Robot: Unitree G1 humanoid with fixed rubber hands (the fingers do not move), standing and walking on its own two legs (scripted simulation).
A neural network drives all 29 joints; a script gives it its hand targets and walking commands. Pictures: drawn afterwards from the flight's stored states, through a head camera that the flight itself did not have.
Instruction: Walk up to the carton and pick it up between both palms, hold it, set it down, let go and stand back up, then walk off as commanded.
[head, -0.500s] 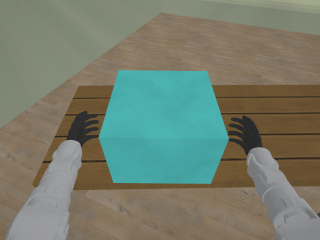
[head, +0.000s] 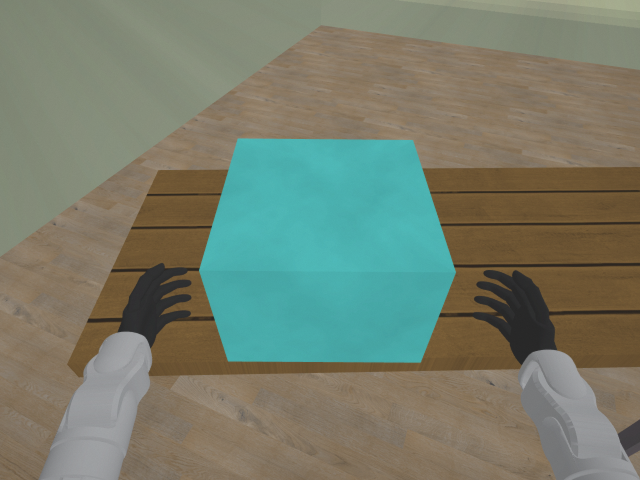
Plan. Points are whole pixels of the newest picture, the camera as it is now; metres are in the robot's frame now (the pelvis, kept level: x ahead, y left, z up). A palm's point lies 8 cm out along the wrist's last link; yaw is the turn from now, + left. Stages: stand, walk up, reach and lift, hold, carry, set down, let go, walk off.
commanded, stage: set down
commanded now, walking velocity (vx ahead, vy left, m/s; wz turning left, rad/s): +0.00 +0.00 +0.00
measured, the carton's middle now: (325, 245) +0.47 +0.01 +0.04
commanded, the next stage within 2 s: none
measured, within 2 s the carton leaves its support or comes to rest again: neither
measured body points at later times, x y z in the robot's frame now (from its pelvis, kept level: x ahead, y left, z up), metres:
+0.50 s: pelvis +0.00 +0.00 +0.00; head +0.00 +0.01 +0.45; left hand +0.25 +0.25 +0.05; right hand +0.22 -0.23 +0.07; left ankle +0.03 +0.13 -0.75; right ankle +0.03 -0.12 -0.75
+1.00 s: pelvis +0.02 +0.01 +0.00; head +0.05 +0.02 +0.45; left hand +0.23 +0.25 +0.01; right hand +0.22 -0.23 +0.03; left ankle +0.03 +0.13 -0.74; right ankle +0.03 -0.12 -0.75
